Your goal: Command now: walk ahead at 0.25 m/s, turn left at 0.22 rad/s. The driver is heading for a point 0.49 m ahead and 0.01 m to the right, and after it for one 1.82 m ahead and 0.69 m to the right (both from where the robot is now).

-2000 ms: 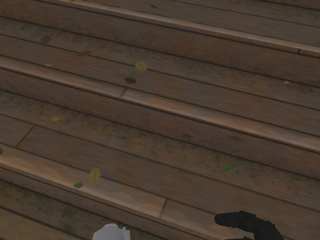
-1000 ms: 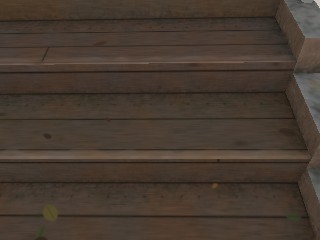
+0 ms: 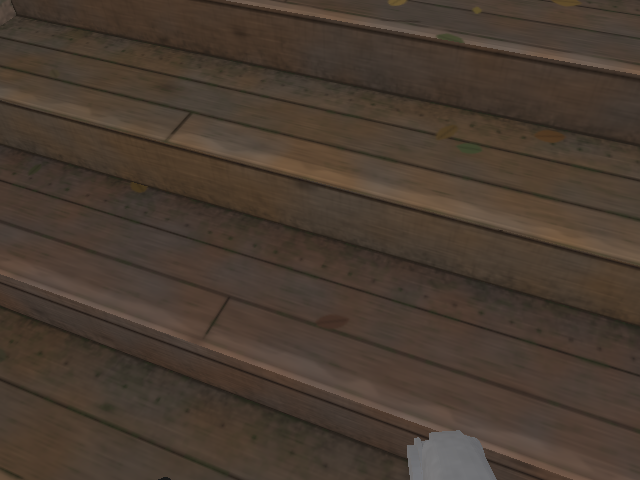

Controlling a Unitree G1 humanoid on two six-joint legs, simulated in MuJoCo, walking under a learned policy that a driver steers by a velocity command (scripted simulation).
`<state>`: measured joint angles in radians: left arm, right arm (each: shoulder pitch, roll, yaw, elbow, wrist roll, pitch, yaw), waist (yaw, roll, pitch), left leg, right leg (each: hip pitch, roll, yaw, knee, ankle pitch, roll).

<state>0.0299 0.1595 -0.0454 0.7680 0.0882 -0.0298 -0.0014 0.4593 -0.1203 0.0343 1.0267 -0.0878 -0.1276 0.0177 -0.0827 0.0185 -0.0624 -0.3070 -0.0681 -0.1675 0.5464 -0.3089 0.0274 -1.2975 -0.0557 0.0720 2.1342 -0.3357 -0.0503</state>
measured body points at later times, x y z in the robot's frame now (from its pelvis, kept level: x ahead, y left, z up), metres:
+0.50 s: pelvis +0.19 -0.14 +0.14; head +0.19 -0.14 +0.59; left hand +0.15 +0.05 -0.02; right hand +0.40 -0.33 +0.03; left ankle +0.30 +0.01 -0.42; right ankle +0.15 -0.21 -0.58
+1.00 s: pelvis +0.45 -0.07 +0.16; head +0.45 -0.09 +0.61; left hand +0.48 +0.18 +0.03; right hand +0.48 -0.32 +0.00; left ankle +0.44 +0.02 -0.58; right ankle +0.40 -0.21 -0.24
